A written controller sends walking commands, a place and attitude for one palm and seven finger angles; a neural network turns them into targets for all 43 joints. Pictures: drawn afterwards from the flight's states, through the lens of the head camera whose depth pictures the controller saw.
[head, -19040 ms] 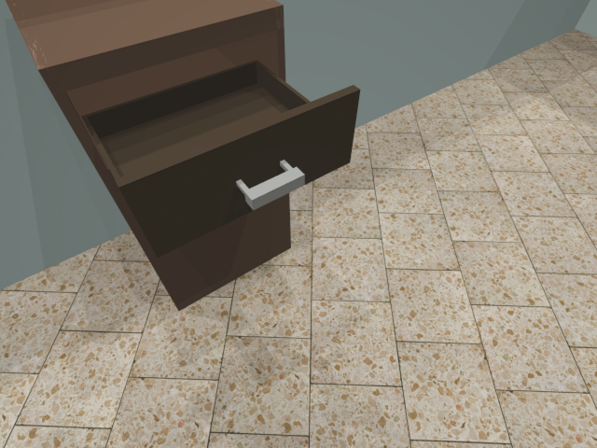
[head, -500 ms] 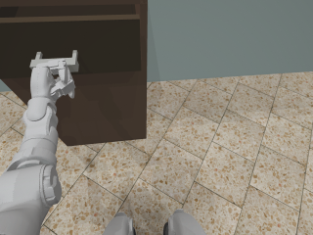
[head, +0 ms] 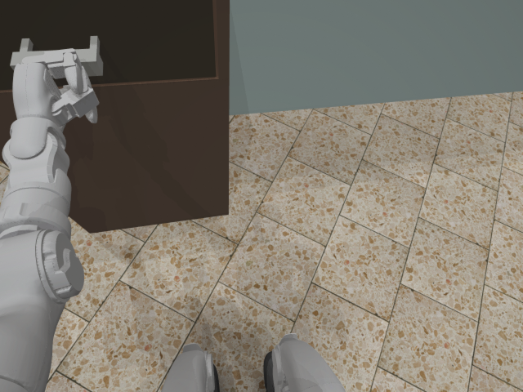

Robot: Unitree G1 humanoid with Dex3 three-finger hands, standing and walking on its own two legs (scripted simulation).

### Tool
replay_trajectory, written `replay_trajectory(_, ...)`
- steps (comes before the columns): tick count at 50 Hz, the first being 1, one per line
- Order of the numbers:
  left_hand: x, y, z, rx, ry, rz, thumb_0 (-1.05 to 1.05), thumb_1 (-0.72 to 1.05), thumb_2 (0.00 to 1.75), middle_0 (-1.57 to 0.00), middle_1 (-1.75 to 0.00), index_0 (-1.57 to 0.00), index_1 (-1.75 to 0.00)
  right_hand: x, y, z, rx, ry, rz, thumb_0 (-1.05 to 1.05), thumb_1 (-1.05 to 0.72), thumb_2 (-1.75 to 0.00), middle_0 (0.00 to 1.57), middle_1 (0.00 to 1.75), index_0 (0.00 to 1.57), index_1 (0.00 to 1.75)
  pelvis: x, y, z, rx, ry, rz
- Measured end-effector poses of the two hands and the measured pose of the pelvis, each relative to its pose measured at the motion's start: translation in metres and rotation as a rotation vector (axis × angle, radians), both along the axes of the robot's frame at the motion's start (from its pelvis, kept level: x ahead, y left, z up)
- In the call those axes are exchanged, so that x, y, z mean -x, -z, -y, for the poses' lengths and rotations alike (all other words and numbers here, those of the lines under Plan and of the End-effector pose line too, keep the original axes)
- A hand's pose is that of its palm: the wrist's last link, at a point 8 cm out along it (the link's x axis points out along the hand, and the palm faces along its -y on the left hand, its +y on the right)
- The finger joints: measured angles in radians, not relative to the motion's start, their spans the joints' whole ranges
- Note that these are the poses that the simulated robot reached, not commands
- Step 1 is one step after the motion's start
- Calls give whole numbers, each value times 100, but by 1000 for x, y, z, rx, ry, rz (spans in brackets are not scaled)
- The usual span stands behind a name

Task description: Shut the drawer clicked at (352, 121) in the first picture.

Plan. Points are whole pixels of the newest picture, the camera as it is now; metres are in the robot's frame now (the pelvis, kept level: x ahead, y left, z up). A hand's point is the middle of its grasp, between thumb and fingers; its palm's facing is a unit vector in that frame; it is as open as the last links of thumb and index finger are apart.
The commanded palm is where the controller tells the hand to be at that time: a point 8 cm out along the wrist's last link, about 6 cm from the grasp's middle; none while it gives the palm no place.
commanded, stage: push the drawer shut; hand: left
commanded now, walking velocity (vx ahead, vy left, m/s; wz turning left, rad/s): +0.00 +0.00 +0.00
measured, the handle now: (60, 53) +0.61 +0.24 +0.09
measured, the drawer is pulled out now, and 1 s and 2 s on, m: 0.00 0.00 0.00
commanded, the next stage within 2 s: pull the fist back off the drawer in 0.18 s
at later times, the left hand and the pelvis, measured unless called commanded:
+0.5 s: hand (83, 92) +0.54 +0.20 +0.08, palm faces +0.08 -1.00 -0.05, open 2.8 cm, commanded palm +0.54 +0.23 +0.09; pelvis -0.02 +0.00 -0.01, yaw +1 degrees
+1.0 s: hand (92, 105) +0.51 +0.19 +0.08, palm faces +0.09 -1.00 -0.03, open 3.2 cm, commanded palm +0.48 +0.23 +0.09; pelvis +0.02 +0.01 +0.02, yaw -2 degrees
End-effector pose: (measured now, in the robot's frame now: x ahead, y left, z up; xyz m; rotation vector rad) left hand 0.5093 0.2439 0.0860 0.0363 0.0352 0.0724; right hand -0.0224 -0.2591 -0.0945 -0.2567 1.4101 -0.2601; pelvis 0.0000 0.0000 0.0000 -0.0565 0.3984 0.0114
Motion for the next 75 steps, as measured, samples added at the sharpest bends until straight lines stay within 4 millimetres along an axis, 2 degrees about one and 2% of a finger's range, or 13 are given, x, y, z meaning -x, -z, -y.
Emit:
replay_trajectory(9, -2, 2, -7, -5, -14, -5, -7, 66, 98, -140, -160, -140, -160, 10, 1, -2, 10, -19, -32, 0, -90, -90, 21, 30, 20, 30, 7, 5, 0, 12, -21, -18)
replay_trajectory(26, -3, 1, -9, -9, -5, -18, -6, 65, 98, -140, -160, -140, -160, 20, -1, -2, 31, -38, 3, 0, -90, -90, 21, 30, 20, 30, 20, 9, -2, 20, -19, -27)
replay_trajectory(33, -1, 1, -5, 0, -8, -2, -3, 70, 95, -140, -160, -140, -160, 22, -2, -6, 8, -21, -12, 0, -90, -90, 21, 30, 20, 30, 16, 6, -4, 16, -9, -18)
replay_trajectory(39, 3, 0, 2, 15, -11, 7, -1, 80, 93, -140, -160, -140, -160, 13, -5, -11, -17, 10, -4, 0, -90, -90, 21, 30, 20, 30, 6, -1, -6, 8, 9, 2)
replay_trajectory(45, 11, -1, 8, 11, -8, 21, 1, 87, 91, -140, -160, -140, -160, -8, -7, -14, -45, 35, 26, 0, -90, -90, 21, 30, 20, 30, -11, -10, -7, -4, 30, 26)
replay_trajectory(54, 29, 0, 1, 9, -36, 25, 1, 90, 91, -140, -160, -140, -160, -62, -7, -9, -56, 14, 115, 0, -90, -90, 21, 30, 20, 30, -29, -17, -5, -14, 28, 60)
replay_trajectory(59, 40, -10, -2, -1, -19, 60, 1, 90, 90, -140, -160, -140, -160, -89, -9, -5, -58, 1, 171, 0, -90, -90, 21, 30, 20, 30, -34, -21, -4, -16, 27, 73)
replay_trajectory(67, 87, -30, -8, 2, -18, 52, 1, 90, 90, -140, -160, -140, -160, -134, -25, -7, -81, -29, 315, 1, -91, -90, 21, 30, 20, 29, -43, -36, -1, -25, 22, 144)
replay_trajectory(75, 140, -55, -14, -7, -23, 79, 1, 90, 90, -140, -160, -140, -160, -179, -43, -11, -92, -105, 484, 1, -91, -90, 20, 30, 20, 29, -39, -45, 2, -33, -2, 227)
